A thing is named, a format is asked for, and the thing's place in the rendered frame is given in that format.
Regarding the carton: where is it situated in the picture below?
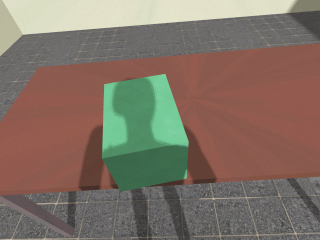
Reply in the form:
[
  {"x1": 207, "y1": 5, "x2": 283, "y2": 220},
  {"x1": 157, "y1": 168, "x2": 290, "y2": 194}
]
[{"x1": 102, "y1": 74, "x2": 189, "y2": 192}]

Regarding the table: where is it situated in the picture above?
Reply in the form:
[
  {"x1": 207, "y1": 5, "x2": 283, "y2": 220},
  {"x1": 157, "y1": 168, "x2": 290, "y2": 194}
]
[{"x1": 0, "y1": 43, "x2": 320, "y2": 237}]

